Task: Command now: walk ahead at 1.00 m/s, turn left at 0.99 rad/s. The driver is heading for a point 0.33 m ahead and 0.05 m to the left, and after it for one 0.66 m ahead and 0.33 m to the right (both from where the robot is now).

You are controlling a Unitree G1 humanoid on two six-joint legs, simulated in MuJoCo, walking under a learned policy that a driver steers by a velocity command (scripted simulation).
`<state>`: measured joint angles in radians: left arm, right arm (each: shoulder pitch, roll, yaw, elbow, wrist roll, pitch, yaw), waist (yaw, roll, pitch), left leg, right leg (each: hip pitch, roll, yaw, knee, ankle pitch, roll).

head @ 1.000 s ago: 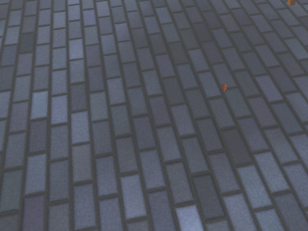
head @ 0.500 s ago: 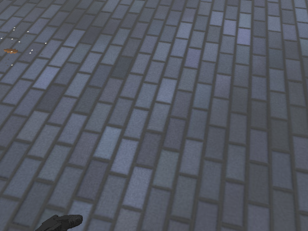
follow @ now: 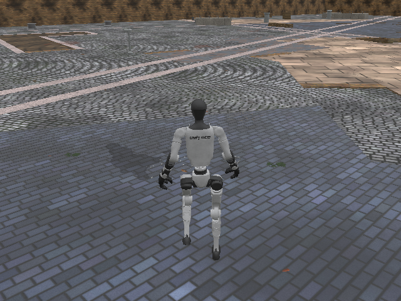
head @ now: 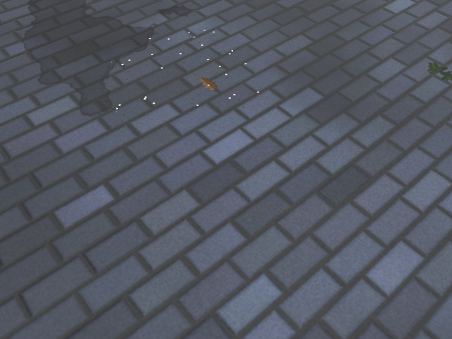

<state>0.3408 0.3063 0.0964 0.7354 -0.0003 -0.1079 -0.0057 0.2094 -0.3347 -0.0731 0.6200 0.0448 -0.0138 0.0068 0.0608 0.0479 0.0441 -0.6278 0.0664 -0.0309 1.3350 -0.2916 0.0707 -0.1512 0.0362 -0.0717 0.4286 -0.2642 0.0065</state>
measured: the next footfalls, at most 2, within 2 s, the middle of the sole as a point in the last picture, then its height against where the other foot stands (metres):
left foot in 0.28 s outside the picture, level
right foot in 0.74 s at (283, 338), level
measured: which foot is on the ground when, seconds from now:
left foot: up 0.00-0.26, down 0.28-0.76, up 0.78-1.00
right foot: down 0.00-0.28, up 0.30-0.72, down 0.74-1.00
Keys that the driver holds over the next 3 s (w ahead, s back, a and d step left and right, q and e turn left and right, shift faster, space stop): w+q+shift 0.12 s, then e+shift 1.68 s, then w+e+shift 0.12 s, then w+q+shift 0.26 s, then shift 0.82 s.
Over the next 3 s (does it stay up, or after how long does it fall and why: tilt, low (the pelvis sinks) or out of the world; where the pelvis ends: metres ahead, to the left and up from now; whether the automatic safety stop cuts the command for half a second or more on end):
stays up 0.62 -0.38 0.00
